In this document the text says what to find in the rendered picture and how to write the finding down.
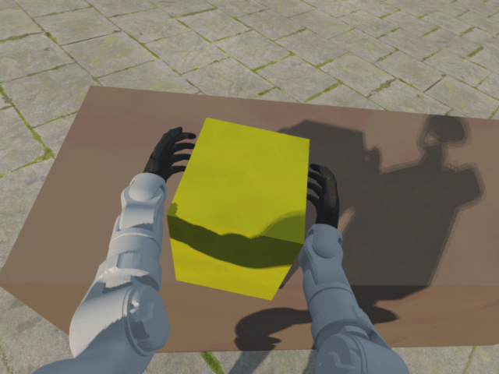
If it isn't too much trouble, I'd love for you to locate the left robot upper arm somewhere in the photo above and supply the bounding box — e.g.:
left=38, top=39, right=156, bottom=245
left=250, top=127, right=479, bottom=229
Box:
left=31, top=284, right=171, bottom=374

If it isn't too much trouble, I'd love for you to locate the robot left hand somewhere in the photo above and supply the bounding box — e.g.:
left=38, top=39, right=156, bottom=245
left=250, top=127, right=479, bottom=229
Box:
left=143, top=127, right=196, bottom=183

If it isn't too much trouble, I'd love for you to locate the carton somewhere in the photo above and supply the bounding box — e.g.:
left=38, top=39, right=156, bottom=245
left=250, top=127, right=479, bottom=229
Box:
left=167, top=118, right=310, bottom=300

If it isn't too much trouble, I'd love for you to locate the robot right hand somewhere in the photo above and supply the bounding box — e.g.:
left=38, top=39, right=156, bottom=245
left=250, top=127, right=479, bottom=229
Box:
left=306, top=164, right=339, bottom=229

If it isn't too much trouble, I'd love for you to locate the robot right forearm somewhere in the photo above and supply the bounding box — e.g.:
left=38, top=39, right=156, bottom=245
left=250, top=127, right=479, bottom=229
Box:
left=299, top=224, right=392, bottom=353

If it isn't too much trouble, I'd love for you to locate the robot left forearm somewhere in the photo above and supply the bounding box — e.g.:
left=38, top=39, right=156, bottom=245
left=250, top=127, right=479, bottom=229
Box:
left=69, top=173, right=167, bottom=353

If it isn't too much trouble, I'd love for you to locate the pedestal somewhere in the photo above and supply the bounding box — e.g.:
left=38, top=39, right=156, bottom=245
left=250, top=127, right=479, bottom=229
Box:
left=0, top=86, right=499, bottom=353

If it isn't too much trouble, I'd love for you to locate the right robot upper arm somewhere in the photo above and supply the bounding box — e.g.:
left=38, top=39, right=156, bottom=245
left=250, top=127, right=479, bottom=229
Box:
left=315, top=333, right=410, bottom=374

